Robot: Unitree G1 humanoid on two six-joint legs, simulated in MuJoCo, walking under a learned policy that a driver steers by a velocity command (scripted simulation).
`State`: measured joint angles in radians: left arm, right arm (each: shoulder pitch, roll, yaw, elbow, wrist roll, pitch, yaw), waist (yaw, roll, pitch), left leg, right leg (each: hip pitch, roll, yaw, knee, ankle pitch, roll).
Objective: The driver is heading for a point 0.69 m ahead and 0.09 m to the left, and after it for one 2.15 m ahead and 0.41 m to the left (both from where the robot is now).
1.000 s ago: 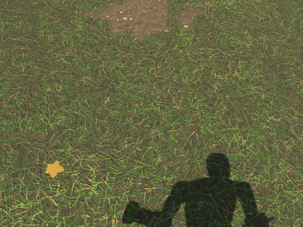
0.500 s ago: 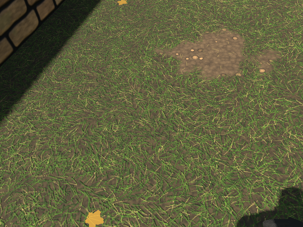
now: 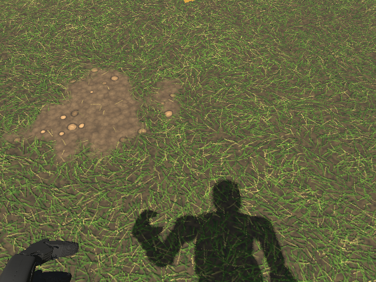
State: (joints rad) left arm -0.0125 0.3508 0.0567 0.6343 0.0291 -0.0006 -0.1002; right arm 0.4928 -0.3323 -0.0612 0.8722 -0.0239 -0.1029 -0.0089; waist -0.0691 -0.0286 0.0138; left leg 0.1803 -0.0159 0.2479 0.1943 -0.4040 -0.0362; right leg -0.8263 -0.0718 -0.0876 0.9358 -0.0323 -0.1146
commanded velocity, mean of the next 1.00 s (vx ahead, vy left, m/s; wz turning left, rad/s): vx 0.72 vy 0.00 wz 0.40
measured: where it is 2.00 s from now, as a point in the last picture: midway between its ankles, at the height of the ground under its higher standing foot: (192, 174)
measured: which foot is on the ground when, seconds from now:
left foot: down 0.00-0.10, up 0.12-0.54, down 0.56-0.98, up 1.00-1.00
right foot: up 0.00-0.10, down 0.12-0.58, up 0.60-0.96, down 0.98-1.00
